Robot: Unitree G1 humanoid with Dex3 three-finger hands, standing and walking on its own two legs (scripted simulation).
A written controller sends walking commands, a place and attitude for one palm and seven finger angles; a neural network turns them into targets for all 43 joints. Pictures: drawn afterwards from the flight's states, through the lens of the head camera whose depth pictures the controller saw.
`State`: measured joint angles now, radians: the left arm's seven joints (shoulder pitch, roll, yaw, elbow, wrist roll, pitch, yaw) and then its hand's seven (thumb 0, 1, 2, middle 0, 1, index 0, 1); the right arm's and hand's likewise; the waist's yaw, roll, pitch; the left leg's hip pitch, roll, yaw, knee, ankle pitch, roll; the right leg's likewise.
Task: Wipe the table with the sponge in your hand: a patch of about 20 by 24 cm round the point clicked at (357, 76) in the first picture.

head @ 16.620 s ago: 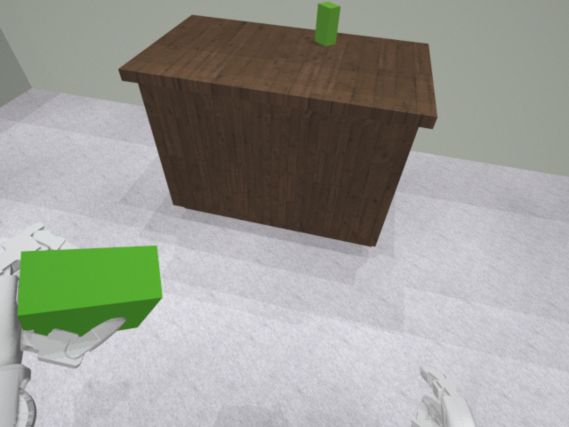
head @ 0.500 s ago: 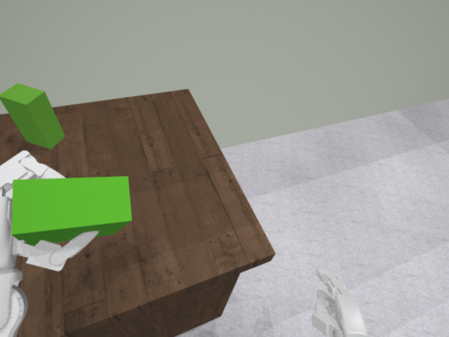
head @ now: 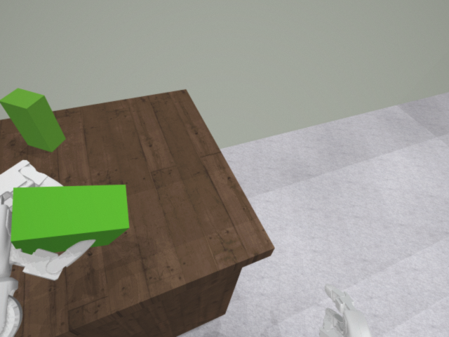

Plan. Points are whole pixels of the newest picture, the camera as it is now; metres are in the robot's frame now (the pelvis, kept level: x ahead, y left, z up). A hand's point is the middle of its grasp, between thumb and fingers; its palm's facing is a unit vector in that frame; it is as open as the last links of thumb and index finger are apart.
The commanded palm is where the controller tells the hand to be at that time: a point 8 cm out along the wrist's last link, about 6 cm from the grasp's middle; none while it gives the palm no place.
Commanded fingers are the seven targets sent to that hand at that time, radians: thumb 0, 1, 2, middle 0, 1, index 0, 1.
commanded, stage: look again from close up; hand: left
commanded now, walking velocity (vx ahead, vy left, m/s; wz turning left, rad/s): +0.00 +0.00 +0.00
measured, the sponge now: (86, 221) +0.23 +0.22 +0.14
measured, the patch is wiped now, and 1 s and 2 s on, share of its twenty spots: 0.00 0.00 0.00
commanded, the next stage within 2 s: turn the palm down, sponge in hand in 0.08 s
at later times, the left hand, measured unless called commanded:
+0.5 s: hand (82, 233) +0.21 +0.21 +0.15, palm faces +0.29 -0.75 -0.59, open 9.4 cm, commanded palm +0.16 +0.26 +0.18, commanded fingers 0.00 0.10 1.30 -1.20 -1.60 -1.20 -1.60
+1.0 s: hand (77, 213) +0.22 +0.21 +0.17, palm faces +0.31 -0.49 -0.82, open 9.4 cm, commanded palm +0.18 +0.24 +0.20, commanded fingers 0.00 0.10 1.30 -1.20 -1.60 -1.20 -1.60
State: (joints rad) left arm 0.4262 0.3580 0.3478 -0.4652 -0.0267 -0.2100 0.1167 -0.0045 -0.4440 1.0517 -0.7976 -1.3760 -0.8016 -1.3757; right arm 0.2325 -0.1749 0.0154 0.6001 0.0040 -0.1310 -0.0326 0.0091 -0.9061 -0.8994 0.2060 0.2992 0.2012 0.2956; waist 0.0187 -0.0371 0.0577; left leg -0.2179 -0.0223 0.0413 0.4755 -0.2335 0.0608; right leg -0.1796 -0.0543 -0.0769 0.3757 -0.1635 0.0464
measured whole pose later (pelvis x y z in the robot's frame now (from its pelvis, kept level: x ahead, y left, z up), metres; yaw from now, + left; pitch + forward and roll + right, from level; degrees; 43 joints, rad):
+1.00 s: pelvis +0.01 -0.07 -0.02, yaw +1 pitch +0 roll +1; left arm 0.37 0.63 0.39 -0.43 0.18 0.04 0.01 0.00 -0.44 1.05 -0.79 -1.38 -0.80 -1.38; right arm 0.22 -0.28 -0.04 0.58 0.03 -0.03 -0.09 0.01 -0.91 -0.90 0.20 0.30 0.20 0.30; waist 0.08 0.07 -0.01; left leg -0.31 0.02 -0.01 0.61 -0.31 -0.03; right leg -0.32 0.02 -0.06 0.65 -0.33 -0.05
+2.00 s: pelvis +0.01 -0.04 +0.00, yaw +1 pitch -2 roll +1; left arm 0.12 0.62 0.02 -0.40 0.81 0.47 -0.11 0.00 -0.44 1.06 -0.79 -1.38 -0.80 -1.38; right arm -0.02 -0.27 0.05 0.62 0.04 0.06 -0.06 0.01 -0.91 -0.90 0.20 0.30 0.20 0.30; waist 0.14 0.12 0.01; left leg -0.17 -0.02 0.01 0.41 -0.20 0.02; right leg -0.19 -0.02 -0.04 0.44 -0.22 -0.01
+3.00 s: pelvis +0.02 -0.05 +0.00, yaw +1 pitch -2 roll +1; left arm 0.13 0.57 0.01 -0.28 0.83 0.44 -0.07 0.00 -0.44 1.06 -0.79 -1.38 -0.80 -1.38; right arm 0.02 -0.27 0.03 0.65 0.05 0.02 -0.06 0.01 -0.91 -0.90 0.20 0.30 0.20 0.30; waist 0.13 0.12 0.01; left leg -0.16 -0.01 0.02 0.42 -0.23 0.00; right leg -0.18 -0.01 -0.04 0.46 -0.25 -0.02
